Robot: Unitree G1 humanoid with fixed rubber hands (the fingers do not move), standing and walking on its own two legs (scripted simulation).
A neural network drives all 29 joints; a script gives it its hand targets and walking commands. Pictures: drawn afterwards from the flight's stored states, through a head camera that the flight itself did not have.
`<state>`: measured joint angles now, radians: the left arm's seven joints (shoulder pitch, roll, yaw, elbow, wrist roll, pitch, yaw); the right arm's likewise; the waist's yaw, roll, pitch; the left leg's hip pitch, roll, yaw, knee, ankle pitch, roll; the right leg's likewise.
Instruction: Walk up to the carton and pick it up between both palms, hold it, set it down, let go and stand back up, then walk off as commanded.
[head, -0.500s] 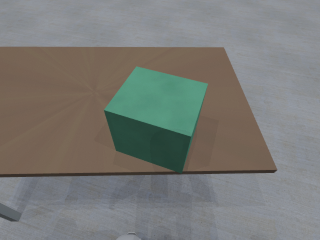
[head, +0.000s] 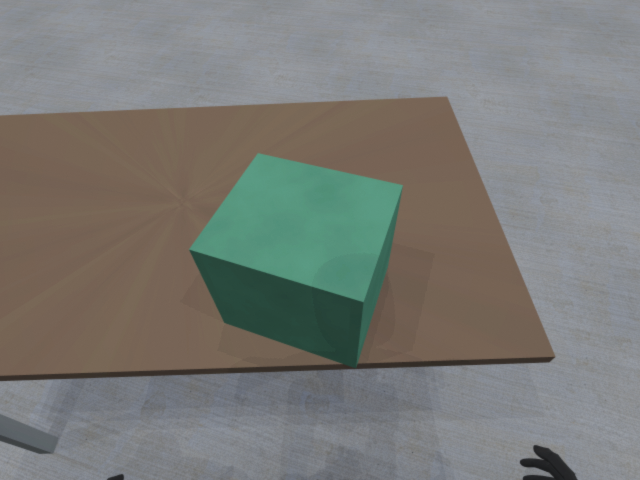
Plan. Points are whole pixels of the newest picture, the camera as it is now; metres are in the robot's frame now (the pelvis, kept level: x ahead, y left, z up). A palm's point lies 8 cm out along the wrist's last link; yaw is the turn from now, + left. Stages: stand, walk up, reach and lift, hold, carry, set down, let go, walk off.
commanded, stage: walk up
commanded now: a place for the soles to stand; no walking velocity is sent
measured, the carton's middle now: (306, 259) +0.42 +0.04 +0.02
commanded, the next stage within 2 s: reach and lift in 1.84 s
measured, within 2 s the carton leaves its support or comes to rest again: neither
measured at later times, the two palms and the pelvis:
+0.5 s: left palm out of the picture +0.08 +0.30 -0.10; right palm out of the picture +0.06 -0.27 -0.11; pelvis -0.01 +0.01 +0.02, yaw +0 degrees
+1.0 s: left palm out of the picture +0.08 +0.33 -0.10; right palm out of the picture +0.11 -0.24 -0.10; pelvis +0.02 +0.03 +0.02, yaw +1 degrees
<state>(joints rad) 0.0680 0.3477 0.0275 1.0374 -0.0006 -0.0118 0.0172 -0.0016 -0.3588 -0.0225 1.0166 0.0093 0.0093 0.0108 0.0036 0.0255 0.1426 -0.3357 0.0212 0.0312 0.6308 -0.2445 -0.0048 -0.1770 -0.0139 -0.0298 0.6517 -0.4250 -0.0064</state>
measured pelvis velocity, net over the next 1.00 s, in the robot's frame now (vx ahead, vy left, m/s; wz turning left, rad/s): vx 0.02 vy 0.03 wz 0.02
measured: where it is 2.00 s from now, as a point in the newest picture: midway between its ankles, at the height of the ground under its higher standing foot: outside the picture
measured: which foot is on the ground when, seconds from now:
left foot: down 0.00-1.00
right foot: down 0.00-1.00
